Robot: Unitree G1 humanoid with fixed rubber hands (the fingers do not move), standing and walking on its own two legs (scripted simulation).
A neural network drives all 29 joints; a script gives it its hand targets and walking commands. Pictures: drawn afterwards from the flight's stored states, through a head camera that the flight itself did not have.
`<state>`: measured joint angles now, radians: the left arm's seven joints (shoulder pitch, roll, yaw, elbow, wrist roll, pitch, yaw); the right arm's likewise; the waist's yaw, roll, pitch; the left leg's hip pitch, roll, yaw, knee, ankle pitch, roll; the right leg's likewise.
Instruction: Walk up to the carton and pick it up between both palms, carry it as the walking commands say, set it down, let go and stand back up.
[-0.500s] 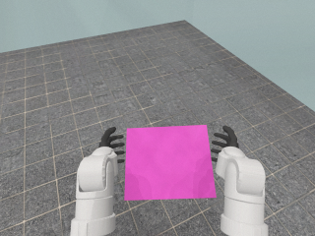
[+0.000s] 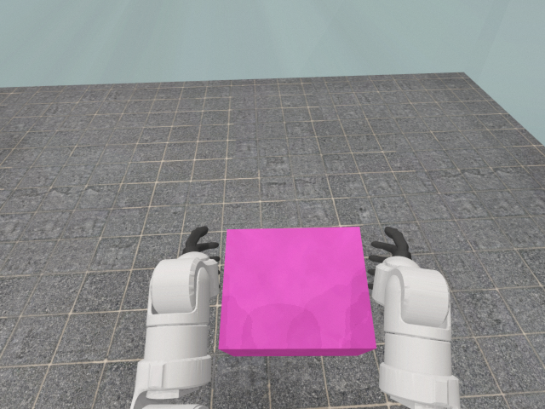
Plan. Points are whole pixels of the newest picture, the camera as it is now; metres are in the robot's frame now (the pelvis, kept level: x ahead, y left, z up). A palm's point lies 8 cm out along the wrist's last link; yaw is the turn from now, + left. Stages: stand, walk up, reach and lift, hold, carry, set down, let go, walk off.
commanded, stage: carry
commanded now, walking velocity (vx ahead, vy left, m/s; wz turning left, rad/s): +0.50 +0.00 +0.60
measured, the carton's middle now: (293, 294) +0.33 -0.02 -0.02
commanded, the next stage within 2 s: none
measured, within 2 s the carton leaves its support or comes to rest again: neither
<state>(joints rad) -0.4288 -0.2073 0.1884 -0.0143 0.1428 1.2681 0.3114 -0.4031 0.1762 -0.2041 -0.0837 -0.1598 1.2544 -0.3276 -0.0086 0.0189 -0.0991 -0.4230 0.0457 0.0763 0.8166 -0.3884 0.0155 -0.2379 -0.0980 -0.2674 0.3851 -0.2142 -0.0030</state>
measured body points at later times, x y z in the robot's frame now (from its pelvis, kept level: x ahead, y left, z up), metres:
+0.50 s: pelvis +0.26 +0.07 +0.00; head +0.32 +0.10 +0.45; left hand +0.53 +0.30 +0.05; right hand +0.61 +0.01 +0.07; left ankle +0.20 +0.10 -0.74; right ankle +0.39 -0.08 -0.68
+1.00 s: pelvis +0.56 +0.14 +0.00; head +0.59 +0.15 +0.45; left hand +0.72 +0.44 +0.08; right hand +0.90 +0.20 +0.08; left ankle +0.59 +0.31 -0.69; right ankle +0.58 +0.03 -0.74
